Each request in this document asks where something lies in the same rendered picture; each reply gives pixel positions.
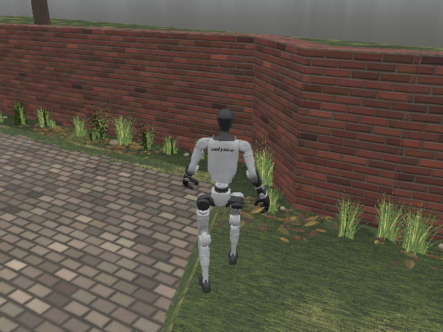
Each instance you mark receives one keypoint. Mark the right robot foot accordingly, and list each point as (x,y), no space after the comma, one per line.
(232,259)

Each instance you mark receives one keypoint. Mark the robot left forearm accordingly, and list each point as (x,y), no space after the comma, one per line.
(188,175)

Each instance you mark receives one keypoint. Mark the left robot hand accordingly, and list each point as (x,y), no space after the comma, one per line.
(189,186)

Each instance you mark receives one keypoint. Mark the right robot upper arm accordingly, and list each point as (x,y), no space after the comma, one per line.
(248,158)

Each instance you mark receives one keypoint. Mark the robot right forearm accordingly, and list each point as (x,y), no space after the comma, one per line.
(257,182)

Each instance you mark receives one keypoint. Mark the robot right thigh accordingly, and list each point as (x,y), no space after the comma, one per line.
(236,205)

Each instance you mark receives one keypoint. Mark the right robot hand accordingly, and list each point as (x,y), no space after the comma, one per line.
(265,204)

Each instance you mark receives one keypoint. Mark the left robot upper arm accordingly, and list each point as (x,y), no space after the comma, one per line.
(197,154)

